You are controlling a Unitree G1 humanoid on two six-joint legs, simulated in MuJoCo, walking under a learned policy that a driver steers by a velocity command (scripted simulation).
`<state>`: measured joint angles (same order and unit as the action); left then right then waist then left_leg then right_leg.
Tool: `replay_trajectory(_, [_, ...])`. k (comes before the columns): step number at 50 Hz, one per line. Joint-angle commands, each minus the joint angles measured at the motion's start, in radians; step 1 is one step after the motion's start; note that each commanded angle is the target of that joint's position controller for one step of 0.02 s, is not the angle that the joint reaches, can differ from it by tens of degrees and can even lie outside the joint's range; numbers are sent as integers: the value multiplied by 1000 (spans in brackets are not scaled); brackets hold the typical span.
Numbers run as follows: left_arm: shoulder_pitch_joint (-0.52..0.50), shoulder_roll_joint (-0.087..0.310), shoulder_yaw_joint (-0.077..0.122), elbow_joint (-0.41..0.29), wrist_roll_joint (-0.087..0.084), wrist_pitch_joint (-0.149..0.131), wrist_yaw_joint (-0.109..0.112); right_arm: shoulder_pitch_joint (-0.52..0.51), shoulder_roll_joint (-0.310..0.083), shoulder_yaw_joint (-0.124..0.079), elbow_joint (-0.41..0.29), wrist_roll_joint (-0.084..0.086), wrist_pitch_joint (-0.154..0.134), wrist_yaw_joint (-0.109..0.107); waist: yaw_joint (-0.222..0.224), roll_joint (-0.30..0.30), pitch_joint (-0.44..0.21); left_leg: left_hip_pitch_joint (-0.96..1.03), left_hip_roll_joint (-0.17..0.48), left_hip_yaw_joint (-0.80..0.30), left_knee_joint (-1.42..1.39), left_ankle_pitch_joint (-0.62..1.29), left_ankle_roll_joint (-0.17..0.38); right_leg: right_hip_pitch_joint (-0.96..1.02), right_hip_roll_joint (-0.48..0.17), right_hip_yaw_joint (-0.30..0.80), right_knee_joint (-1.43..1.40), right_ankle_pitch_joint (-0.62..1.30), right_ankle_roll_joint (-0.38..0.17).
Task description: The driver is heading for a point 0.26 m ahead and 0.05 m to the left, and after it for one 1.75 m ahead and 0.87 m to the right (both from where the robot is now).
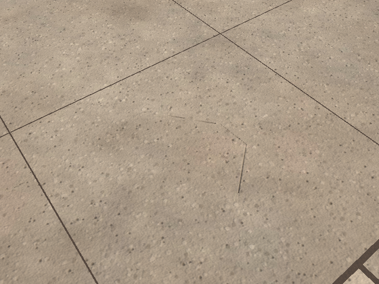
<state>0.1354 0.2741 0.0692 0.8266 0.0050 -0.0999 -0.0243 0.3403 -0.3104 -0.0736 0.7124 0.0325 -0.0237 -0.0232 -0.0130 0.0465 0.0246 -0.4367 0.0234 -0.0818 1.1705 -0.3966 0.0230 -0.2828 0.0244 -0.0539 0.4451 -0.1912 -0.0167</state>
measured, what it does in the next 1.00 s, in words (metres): walks ahead, turning right: left foot, then right foot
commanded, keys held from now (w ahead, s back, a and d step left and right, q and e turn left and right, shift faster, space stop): w+q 0.04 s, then w+e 0.96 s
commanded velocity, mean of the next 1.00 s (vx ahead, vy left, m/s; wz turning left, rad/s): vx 0.49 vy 0.00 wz -0.27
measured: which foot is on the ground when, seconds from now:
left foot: up 0.00-0.30, down 0.32-0.84, up 0.86-1.00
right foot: down 0.00-0.32, up 0.34-0.82, down 0.84-1.00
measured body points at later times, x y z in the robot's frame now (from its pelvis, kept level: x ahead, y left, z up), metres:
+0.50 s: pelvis +0.27 +0.06 +0.00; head +0.31 +0.07 +0.45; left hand +0.36 +0.34 -0.13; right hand +0.39 -0.22 -0.09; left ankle +0.31 +0.16 -0.74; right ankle +0.22 -0.10 -0.65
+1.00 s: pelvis +0.53 -0.05 +0.00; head +0.57 -0.08 +0.45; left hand +0.73 +0.18 -0.11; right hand +0.57 -0.36 -0.11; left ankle +0.55 +0.13 -0.65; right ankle +0.55 -0.12 -0.74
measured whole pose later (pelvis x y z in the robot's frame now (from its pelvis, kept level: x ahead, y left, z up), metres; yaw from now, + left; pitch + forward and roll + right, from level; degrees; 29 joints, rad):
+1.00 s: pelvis +0.53 -0.05 +0.00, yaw -22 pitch +1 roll +1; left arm 0.24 0.29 0.08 0.77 -0.01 -0.04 -0.03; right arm 0.17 -0.29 -0.06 0.74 0.00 -0.11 -0.01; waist 0.02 0.02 0.07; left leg -0.47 0.07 -0.04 1.15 -0.36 -0.01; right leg -0.31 0.09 0.01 0.48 -0.18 -0.11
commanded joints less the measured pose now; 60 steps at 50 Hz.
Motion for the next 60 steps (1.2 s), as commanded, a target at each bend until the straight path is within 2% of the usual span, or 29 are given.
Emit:
replay_trajectory(1, [18, 102, 23, -25, 3, -11, 12, -28, -67, -22, -95, 0, -4, 10, 25, -163, -3, -236, 118, -39, 2, 82, 2, 167, -288, 267, -280, 2, -158])
replay_trajectory(7, [67, 156, 27, 17, -21, -12, 6, -171, -9, 14, -144, -25, -28, 28, 36, -100, 35, -224, 98, 27, -354, 299, -15, 153, -244, 110, -326, 221, -198])
replay_trajectory(11, [165, 205, 32, 43, -41, 8, 7, -315, -13, 20, -178, -15, -53, 54, 84, -98, 55, -134, 52, 76, -563, 371, -21, 193, -255, 118, -294, 250, -175])
replay_trajectory(13, [190, 222, 36, 55, -45, 21, 10, -316, -49, 8, -183, -11, -59, 59, 62, -118, 41, -88, 32, 67, -627, 333, -7, 252, -284, 146, -242, 287, -153])
replay_trajectory(15, [182, 221, 32, 59, -45, 32, 14, -183, -100, -21, -145, -16, -62, 53, -34, -125, -43, 146, -8, 95, -693, 326, 29, 237, -254, 116, -69, 475, -114])
replay_trajectory(16, [190, 184, 18, 56, -34, 31, 15, -38, -148, -47, -105, -24, -59, 42, -104, -117, -146, 386, 10, 84, -673, 339, 57, 143, -200, 81, 122, 466, -79])
replay_trajectory(17, [204, 94, -15, 21, 5, 27, 13, 132, -235, -69, -87, -42, -49, 23, -154, 43, -325, 682, 248, -158, -630, 354, 121, -66, -124, 32, 468, 105, -28])
replay_trajectory(18, [313, 22, -35, 9, -26, 12, 10, 122, -265, -65, -86, -56, -45, 29, -80, 286, -456, 839, 428, -584, -789, 125, 250, -334, -3, 105, 742, -407, 4])
replay_trajectory(19, [240, 145, -3, 19, -55, 10, 9, 89, -162, -40, -92, -49, -47, 34, -110, 151, -343, 750, 387, -551, -846, 27, 219, -429, -51, 175, 839, -378, 0])
replay_trajectory(20, [168, 166, 7, -8, -65, 9, 9, 31, -122, -26, -86, -37, -52, 34, -96, 129, -201, 638, 355, -393, -863, 67, 189, -483, -89, 152, 843, -289, -8])
replay_trajectory(21, [143, 150, 6, -6, -54, 15, 14, -28, -93, -16, -82, -36, -58, 36, -63, 70, -138, 523, 314, -291, -889, 153, 173, -449, -128, 142, 812, -209, -4])
replay_trajectory(22, [140, 139, 11, -5, -40, 24, 16, -76, -65, -11, -76, -38, -65, 39, -32, 71, -85, 430, 278, -198, -925, 219, 165, -413, -151, 144, 763, -153, 1])
replay_trajectory(24, [169, 98, 9, 2, -43, 51, 15, -121, -46, -12, -61, -46, -83, 36, 10, 74, -57, 333, 258, -94, -990, 294, 164, -329, -171, 145, 732, -95, 14])
replay_trajectory(27, [115, 67, 5, -30, -35, 76, 15, -134, -64, -24, -32, -47, -98, 25, 27, 31, -2, 305, 265, 20, -1041, 389, 173, -378, -175, 154, 651, -18, 32])
replay_trajectory(31, [13, 49, -5, -68, -26, 72, -9, -117, -101, -38, -3, -46, -91, 10, 3, 8, 35, 325, 239, 170, -1060, 409, 152, -374, -159, 118, 408, 179, 32])
replay_trajectory(37, [-137, 70, -7, -142, -24, 73, -39, -52, -153, -61, 48, -13, -61, 4, -38, -7, 81, 471, 283, 262, -1002, 468, 117, -373, -129, 34, 223, 131, -30])
replay_trajectory(39, [-110, 96, 7, -154, -24, 77, -41, -61, -181, -69, 52, -3, -46, 4, -5, 16, 41, 513, 286, 289, -886, 755, 98, -291, -76, -21, 212, 31, -69])
replay_trajectory(41, [113, 164, 52, -105, -33, 83, -31, -89, -188, -67, 45, 8, -28, 4, 128, 13, -90, 459, 234, 340, -559, 993, 51, 20, 26, -81, 153, 23, -127])
replay_trajectory(42, [286, 249, 92, -58, -36, 93, -12, -69, -155, -52, 34, -10, -32, 0, 195, -57, -182, 249, 192, 345, -266, 774, -1, 322, -2, 34, 136, 54, -173])
replay_trajectory(43, [256, 378, 111, -67, -44, 90, -1, 25, 2, -5, -21, -56, -54, 8, 60, -355, -236, -211, -7, 269, 109, -151, -80, 619, -264, 607, 35, -99, -360])
replay_trajectory(44, [270, 312, 86, -114, -31, 67, -11, -55, -56, -2, -33, -21, -94, 17, 121, -221, -391, -322, -52, 7, 229, -231, -65, 686, -356, 922, -155, -291, -418])
replay_trajectory(45, [243, 242, 67, -104, -24, 48, -16, -166, -119, -18, -59, 20, -115, 23, 142, -145, -250, -410, -6, -7, 219, -130, -37, 610, -344, 803, -195, -233, -359])
replay_trajectory(46, [194, 211, 58, -106, -29, 37, -15, -182, -110, -13, -61, 10, -126, 16, 105, -93, -166, -390, 39, -6, 141, -39, -18, 479, -304, 682, -182, -144, -325])
replay_trajectory(47, [121, 168, 45, -118, -30, 35, -12, -178, -114, -17, -45, -22, -128, 7, 61, -61, -109, -320, 75, -9, 54, 20, -20, 342, -262, 572, -173, -22, -295])
replay_trajectory(48, [79, 142, 35, -136, -17, 33, -6, -157, -123, -25, -38, -36, -120, 5, 25, -82, -95, -239, 95, -20, -1, 64, -22, 246, -230, 504, -186, 74, -283])
replay_trajectory(51, [85, 153, 37, -143, -17, 30, 10, -155, -91, -22, -42, -47, -89, 9, 2, -75, -70, -174, 91, 5, -127, 118, -56, 134, -196, 411, -223, 240, -286])
replay_trajectory(54, [136, 181, 45, -129, -24, 32, 31, -257, -54, -8, -74, -49, -79, 11, 31, -79, -28, -190, 60, 23, -330, 297, -89, 88, -148, 335, -229, 277, -254])
replay_trajectory(57, [176, 179, 45, -119, -28, 43, 40, -360, -30, 5, -98, -40, -86, 26, 74, -116, -9, -117, 9, 35, -545, 473, -93, 50, -104, 303, -215, 191, -207])
replay_trajectory(60, [231, 178, 46, -100, -34, 51, 43, -433, -44, 4, -121, -26, -98, 42, 102, -126, 2, -83, -17, 22, -643, 506, -82, 87, -128, 363, -179, 131, -196])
